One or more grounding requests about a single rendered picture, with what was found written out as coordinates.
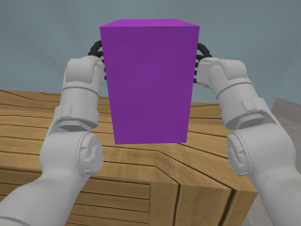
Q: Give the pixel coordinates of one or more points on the left robot forearm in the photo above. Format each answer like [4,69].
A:
[78,107]

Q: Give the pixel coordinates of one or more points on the robot left hand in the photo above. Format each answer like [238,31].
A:
[94,51]

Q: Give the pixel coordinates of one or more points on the robot right upper arm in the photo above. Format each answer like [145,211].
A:
[264,154]

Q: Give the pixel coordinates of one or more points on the carton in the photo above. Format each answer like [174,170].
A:
[149,68]

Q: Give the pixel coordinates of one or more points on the robot right hand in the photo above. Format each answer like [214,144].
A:
[205,52]

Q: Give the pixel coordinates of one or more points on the robot left upper arm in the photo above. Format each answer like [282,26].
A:
[67,160]

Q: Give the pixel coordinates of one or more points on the right robot forearm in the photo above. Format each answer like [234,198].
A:
[239,102]

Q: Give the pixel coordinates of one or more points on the pedestal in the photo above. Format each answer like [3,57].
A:
[150,184]

